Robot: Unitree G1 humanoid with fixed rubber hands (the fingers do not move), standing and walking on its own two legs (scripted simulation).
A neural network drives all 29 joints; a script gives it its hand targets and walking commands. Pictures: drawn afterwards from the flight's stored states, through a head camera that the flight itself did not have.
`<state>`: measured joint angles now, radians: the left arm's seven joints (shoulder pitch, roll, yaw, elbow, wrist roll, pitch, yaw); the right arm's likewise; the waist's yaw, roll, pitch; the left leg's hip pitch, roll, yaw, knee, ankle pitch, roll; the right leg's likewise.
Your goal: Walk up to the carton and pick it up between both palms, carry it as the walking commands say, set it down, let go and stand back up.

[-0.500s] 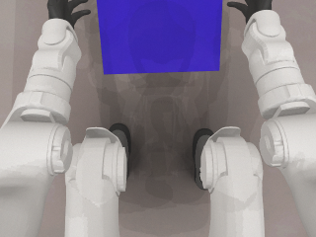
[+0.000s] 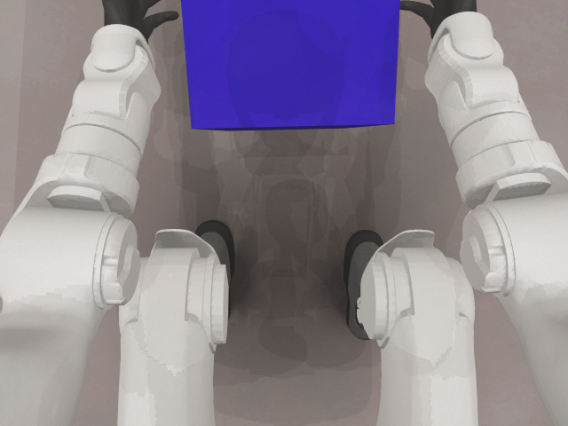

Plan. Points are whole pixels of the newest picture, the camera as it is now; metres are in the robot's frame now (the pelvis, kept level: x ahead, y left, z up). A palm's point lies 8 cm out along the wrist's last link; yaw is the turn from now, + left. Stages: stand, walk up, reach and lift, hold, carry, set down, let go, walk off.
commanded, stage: reach and lift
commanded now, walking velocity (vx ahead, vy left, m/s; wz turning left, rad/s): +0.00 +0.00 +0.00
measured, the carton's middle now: (287, 43) +0.53 +0.01 -0.25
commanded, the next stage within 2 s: none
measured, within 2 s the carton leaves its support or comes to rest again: leaves its support in 0.84 s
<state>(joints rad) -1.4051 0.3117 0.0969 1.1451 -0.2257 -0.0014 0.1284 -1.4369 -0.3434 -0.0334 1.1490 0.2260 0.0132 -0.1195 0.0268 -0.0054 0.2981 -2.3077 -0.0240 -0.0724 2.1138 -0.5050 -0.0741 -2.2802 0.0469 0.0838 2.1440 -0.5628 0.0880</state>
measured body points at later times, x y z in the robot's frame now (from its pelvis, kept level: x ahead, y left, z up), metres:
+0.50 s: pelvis +0.00 +0.00 +0.00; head +0.37 +0.00 +0.24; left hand +0.54 +0.16 -0.19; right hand +0.56 -0.13 -0.19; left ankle +0.13 +0.14 -0.34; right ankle +0.11 -0.14 -0.34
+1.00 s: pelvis +0.01 +0.00 -0.01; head +0.36 +0.00 +0.27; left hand +0.55 +0.16 -0.17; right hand +0.56 -0.13 -0.17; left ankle +0.13 +0.14 -0.34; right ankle +0.11 -0.14 -0.34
